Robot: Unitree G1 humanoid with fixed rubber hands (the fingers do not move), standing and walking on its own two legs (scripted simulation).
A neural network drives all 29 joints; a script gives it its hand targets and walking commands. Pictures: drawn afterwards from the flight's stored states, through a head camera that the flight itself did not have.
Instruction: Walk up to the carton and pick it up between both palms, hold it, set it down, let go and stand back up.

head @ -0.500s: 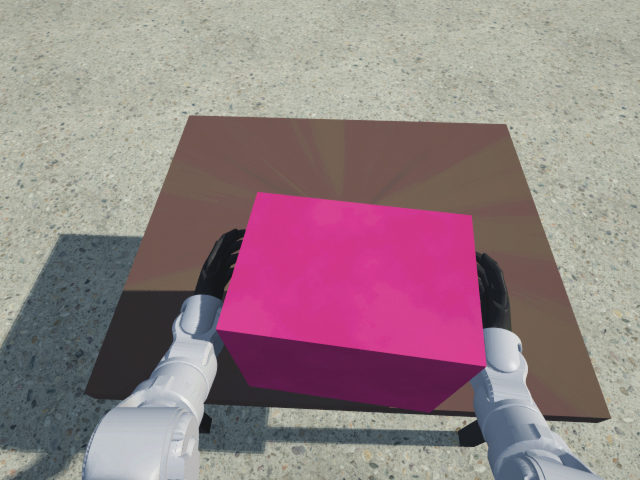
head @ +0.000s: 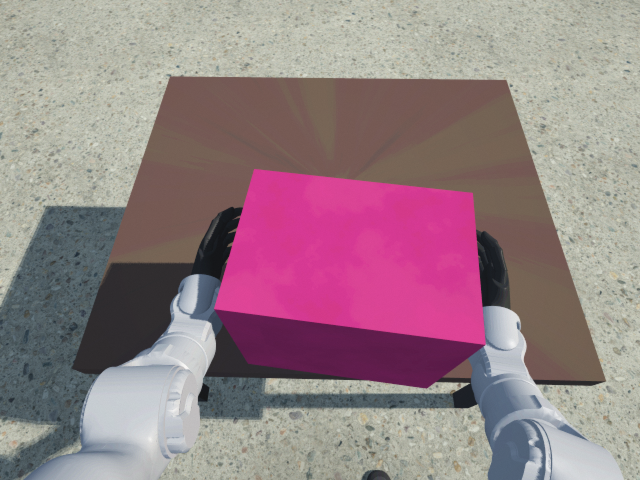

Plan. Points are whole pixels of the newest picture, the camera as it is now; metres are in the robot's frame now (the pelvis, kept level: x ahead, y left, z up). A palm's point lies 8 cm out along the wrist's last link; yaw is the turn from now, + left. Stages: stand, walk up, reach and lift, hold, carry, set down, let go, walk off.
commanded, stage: set down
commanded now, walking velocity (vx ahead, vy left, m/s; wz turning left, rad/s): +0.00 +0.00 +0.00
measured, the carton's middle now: (347, 287) +0.38 -0.05 -0.06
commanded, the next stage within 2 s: none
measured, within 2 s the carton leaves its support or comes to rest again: rests again in 0.16 s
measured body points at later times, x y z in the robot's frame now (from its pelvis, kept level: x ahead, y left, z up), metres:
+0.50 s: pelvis +0.00 +0.01 -0.01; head +0.13 +0.01 +0.42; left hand +0.43 +0.14 -0.04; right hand +0.35 -0.23 -0.05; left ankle +0.00 +0.12 -0.73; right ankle +0.01 -0.13 -0.73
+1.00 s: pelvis -0.01 +0.01 -0.02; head +0.13 +0.00 +0.41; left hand +0.43 +0.14 -0.04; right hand +0.35 -0.23 -0.05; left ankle +0.00 +0.12 -0.73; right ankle +0.01 -0.13 -0.73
